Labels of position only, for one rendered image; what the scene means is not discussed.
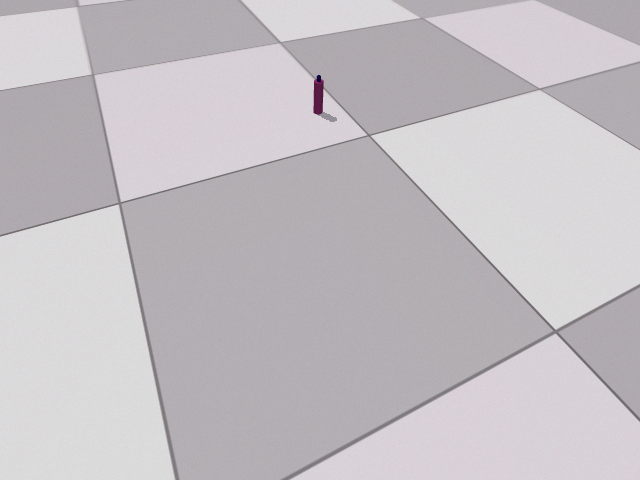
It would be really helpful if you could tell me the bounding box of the bottle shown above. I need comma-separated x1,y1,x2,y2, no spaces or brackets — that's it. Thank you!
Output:
314,75,324,114

